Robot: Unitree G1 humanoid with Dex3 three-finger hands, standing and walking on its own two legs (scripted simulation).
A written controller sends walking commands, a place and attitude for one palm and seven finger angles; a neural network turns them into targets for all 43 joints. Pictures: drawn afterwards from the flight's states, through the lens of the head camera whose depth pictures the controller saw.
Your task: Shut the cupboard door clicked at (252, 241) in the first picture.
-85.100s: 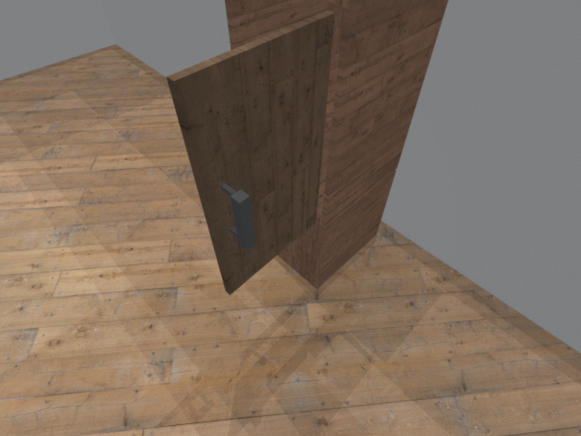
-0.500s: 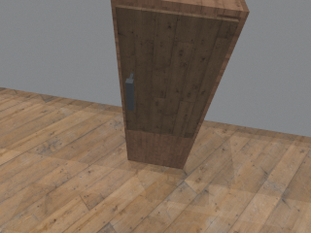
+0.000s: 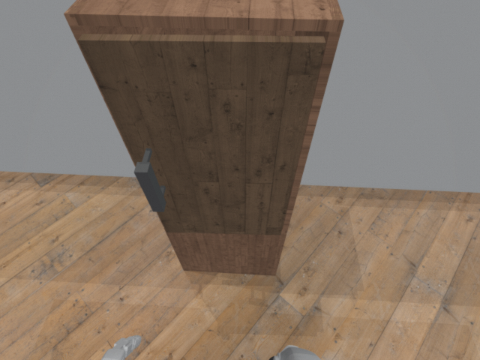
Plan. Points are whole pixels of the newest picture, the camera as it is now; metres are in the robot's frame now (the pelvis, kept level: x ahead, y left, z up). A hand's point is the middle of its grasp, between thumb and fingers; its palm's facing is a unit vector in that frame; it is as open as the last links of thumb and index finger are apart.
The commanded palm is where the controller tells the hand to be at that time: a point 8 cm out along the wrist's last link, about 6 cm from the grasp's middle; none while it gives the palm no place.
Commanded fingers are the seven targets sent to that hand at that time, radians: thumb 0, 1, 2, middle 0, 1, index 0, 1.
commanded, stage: come to a stop and stand still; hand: left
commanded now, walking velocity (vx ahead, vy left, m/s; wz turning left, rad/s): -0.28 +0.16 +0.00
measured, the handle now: (153, 180) +0.46 +0.20 -0.03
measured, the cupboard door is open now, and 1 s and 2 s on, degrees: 2 2 2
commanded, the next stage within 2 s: look again from close up in 0.90 s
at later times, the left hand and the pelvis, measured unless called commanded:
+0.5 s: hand out of the picture +0.02 +0.19 -0.16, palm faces +0.05 -0.97 -0.23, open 7.4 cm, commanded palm none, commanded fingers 0.00 0.90 0.90 -0.20 -0.30 -0.20 -0.30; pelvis +0.00 +0.00 +0.01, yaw -1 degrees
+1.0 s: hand out of the picture -0.03 +0.13 -0.16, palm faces +0.03 -0.99 -0.13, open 7.4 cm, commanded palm none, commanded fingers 0.00 0.90 0.90 -0.20 -0.30 -0.20 -0.30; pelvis -0.01 -0.02 +0.02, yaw +0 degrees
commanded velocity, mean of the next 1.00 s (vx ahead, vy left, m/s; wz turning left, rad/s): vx -0.04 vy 0.02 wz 0.00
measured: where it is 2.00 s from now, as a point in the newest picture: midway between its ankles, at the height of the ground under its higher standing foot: outside the picture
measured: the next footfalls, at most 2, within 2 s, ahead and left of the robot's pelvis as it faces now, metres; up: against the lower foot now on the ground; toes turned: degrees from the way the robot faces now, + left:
left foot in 0.22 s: +0.09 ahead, +0.10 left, +0.00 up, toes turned +0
right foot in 0.50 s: +0.01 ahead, -0.11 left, +0.00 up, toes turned +0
